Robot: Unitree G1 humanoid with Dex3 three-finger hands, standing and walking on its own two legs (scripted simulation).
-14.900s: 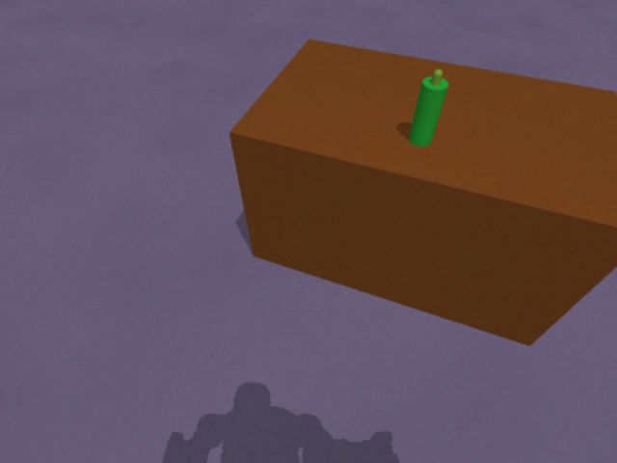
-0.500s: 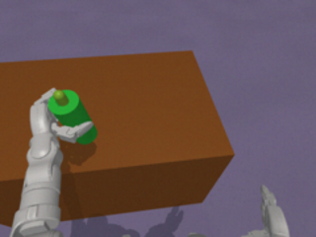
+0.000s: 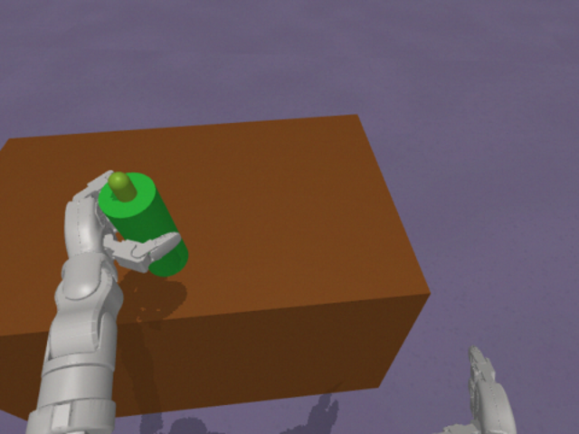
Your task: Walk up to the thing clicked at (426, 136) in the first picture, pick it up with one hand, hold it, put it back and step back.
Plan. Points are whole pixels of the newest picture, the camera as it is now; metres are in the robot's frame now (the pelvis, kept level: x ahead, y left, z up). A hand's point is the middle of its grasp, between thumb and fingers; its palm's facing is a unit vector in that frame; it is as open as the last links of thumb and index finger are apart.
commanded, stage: lift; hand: left
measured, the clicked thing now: (146, 224) +0.35 +0.19 +0.13
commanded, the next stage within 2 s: hold in 0.14 s
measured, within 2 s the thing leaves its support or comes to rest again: neither
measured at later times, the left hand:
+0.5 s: hand (132, 217) +0.34 +0.20 +0.15, palm faces +0.27 -0.96 -0.01, open 9.8 cm
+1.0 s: hand (131, 215) +0.33 +0.20 +0.16, palm faces +0.27 -0.96 -0.01, open 9.8 cm
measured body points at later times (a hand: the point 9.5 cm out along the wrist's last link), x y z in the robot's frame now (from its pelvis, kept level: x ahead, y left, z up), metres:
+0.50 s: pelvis +0.00 +0.00 +0.01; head -0.01 -0.01 +0.46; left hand +0.32 +0.25 +0.15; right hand +0.17 -0.24 -0.06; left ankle +0.02 +0.13 -0.72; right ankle +0.02 -0.14 -0.72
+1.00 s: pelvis +0.01 +0.00 +0.01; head -0.01 -0.01 +0.46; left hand +0.31 +0.25 +0.16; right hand +0.17 -0.24 -0.06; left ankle +0.02 +0.13 -0.72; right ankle +0.02 -0.14 -0.72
